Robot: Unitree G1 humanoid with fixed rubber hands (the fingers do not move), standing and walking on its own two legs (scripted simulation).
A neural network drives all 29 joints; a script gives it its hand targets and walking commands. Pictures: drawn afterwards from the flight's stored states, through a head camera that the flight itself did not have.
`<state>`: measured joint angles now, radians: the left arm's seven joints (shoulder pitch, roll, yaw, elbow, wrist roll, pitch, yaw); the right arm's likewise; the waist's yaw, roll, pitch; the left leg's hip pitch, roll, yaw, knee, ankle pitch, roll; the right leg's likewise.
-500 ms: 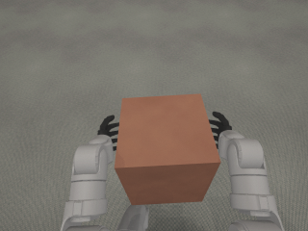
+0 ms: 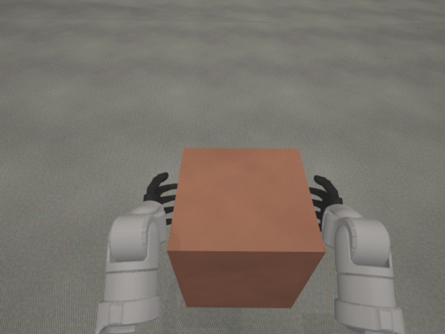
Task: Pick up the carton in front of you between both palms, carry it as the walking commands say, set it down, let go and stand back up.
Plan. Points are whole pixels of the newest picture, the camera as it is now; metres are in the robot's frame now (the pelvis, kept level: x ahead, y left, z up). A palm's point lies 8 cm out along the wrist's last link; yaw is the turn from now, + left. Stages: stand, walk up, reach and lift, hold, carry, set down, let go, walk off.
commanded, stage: carry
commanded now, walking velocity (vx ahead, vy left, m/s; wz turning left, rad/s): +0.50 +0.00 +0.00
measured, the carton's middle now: (239, 231) +0.33 -0.01 +0.02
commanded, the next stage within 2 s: none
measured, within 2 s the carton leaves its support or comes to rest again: neither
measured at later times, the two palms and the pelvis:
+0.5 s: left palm (187, 147) +0.54 +0.11 +0.05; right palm (309, 145) +0.56 -0.19 +0.05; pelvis +0.29 -0.06 -0.01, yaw +3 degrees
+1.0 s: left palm (175, 81) +0.85 +0.17 +0.06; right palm (270, 80) +0.84 -0.13 +0.07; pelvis +0.59 +0.02 +0.00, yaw +0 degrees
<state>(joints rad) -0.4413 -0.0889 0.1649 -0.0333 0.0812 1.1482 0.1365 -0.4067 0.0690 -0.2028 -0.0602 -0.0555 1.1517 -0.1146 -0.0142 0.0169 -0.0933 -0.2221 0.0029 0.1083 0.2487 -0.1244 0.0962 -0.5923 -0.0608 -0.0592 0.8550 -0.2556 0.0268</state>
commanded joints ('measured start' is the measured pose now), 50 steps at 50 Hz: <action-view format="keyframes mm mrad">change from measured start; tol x32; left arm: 1 -422 -1038 -702 -79 -343 17 -246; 50 -179 -1016 -820 -333 -378 28 -286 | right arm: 1 -512 984 713 -119 393 28 296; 50 -191 993 786 -305 370 18 308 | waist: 1 3 131 -289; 13 20 137 -201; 16 43 -302 -348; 50 9 111 -245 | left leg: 1 393 221 -162 -31 351 14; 14 169 174 26 340 538 -40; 18 -472 43 -114 1021 -358 -68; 38 75 18 130 173 -27 -74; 41 483 456 -654 -52 -193 119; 50 283 292 -147 -128 -74 36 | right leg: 1 -140 -8 -37 -56 95 19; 11 21 -3 -109 -355 193 -45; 14 493 82 -191 -421 110 -66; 17 866 -368 613 -620 -8 -268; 36 603 -190 -25 -607 274 -132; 42 -106 -6 45 383 -213 -40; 50 -92 -71 -8 80 81 -9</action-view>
